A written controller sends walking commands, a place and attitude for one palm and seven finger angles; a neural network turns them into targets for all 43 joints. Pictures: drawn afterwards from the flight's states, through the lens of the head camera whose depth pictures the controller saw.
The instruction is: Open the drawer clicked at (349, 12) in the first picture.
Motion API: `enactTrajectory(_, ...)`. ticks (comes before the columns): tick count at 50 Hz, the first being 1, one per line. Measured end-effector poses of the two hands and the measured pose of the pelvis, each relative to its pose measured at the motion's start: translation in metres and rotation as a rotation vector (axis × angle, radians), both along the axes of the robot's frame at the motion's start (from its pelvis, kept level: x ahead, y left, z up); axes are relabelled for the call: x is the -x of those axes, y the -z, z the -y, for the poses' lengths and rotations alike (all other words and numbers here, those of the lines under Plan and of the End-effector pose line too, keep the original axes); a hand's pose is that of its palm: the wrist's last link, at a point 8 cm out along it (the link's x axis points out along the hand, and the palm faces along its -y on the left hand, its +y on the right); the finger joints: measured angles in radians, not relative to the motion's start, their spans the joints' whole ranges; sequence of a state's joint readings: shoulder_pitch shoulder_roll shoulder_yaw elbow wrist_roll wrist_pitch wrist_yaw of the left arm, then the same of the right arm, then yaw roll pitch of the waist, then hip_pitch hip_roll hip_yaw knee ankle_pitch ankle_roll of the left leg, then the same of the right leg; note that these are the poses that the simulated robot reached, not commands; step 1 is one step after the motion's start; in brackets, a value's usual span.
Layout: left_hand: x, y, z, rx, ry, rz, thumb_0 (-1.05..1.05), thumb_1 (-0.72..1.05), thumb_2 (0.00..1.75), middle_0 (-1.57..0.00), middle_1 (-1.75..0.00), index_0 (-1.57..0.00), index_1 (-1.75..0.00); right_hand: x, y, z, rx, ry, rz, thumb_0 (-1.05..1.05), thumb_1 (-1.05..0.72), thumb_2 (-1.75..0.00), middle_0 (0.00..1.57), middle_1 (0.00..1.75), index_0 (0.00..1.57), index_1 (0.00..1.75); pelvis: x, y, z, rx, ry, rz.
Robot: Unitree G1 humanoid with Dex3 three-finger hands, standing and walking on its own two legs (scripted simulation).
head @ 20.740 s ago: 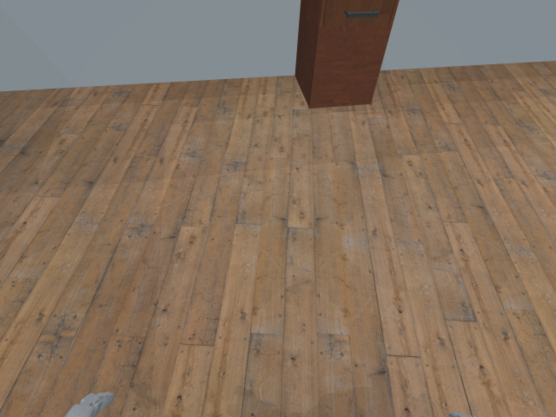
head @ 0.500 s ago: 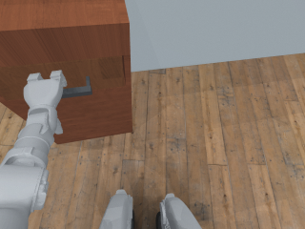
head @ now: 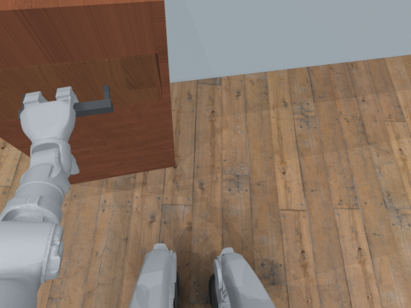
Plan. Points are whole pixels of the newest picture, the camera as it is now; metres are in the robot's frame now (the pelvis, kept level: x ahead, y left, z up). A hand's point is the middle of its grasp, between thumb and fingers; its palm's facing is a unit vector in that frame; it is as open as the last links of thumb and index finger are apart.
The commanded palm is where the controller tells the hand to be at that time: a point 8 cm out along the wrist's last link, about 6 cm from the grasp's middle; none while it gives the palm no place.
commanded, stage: lower the fingers behind the handle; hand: left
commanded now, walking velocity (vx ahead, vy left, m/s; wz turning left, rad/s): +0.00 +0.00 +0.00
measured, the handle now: (67, 102) +0.52 +0.28 -0.04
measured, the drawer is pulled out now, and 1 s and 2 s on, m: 0.00 0.00 0.06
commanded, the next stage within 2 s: close the thumb around the handle in 0.42 s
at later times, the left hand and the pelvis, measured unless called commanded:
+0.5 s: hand (64, 132) +0.47 +0.29 -0.06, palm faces -0.05 -0.03 -1.00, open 13.8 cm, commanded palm +0.46 +0.26 -0.01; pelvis +0.00 +0.00 -0.01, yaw -1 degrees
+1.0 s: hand (63, 130) +0.47 +0.29 -0.06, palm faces -0.04 -0.03 -1.00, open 7.8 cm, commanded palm +0.46 +0.25 -0.01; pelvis +0.00 +0.01 -0.01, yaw -1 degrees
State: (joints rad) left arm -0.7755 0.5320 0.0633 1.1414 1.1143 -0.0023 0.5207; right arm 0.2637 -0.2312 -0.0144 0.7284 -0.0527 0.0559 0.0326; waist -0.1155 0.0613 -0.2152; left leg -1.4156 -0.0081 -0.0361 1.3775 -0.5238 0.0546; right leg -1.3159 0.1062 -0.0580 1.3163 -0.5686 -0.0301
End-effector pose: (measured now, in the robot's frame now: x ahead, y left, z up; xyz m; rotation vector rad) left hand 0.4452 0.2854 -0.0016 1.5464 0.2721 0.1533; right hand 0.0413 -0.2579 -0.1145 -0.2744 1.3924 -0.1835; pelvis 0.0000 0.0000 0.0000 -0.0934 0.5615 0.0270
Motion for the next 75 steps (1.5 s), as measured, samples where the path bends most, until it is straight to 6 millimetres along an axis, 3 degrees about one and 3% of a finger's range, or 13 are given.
enactTrajectory(10, -0.003, 0.003, -0.001, 0.008, 0.065, 0.007, 0.0, -0.49, 0.3, -0.29, -1.2, -0.32, -1.2, -0.003, 0.005, 0.008, 0.031, -0.01, 0.015, 0.0, -0.91, -0.9, 0.21, 0.3, 0.21, 0.3, 0.001, 0.01, 0.001, 0.006, 0.004, -0.007)
enactTrajectory(18, -0.002, 0.006, -0.001, 0.005, 0.061, 0.049, 0.0, -0.49, 0.3, -0.27, -1.2, -0.32, -1.2, -0.003, 0.012, 0.003, 0.013, -0.011, -0.003, 0.0, -0.91, -0.9, 0.21, 0.3, 0.21, 0.3, 0.002, 0.013, -0.002, 0.005, 0.006, -0.013)
enactTrajectory(31, -0.005, 0.003, -0.002, 0.018, 0.05, 0.006, 0.0, -0.46, 0.31, -0.29, -1.2, -0.32, -1.21, 0.0, 0.003, -0.004, 0.013, 0.002, 0.007, 0.0, -0.91, -0.9, 0.21, 0.3, 0.21, 0.3, 0.0, 0.006, -0.005, 0.008, 0.008, -0.005)
enactTrajectory(38, -0.005, 0.004, -0.004, 0.019, 0.078, 0.023, 0.0, -0.24, 0.41, -0.3, -1.22, -0.34, -1.23, 0.004, 0.002, -0.003, 0.025, 0.002, -0.009, 0.0, -0.91, -0.9, 0.21, 0.3, 0.21, 0.3, 0.0, 0.008, -0.008, 0.012, 0.009, -0.007)
enactTrajectory(58, -0.008, 0.002, -0.002, 0.01, 0.044, 0.003, 0.0, 0.73, 0.83, -0.36, -1.33, -0.41, -1.34, 0.002, 0.001, -0.007, 0.01, 0.004, -0.014, 0.0, -0.91, -0.9, 0.21, 0.3, 0.21, 0.3, -0.001, 0.003, -0.009, 0.011, 0.004, -0.008)
enactTrajectory(75, 0.001, 0.003, -0.001, 0.018, 0.056, 0.015, 0.01, 0.76, 0.82, -0.33, -1.34, -0.38, -1.35, -0.004, 0.001, -0.003, 0.001, 0.014, -0.027, 0.0, -0.91, -0.9, 0.21, 0.3, 0.21, 0.3, -0.007, 0.001, -0.007, 0.003, 0.015, -0.005)
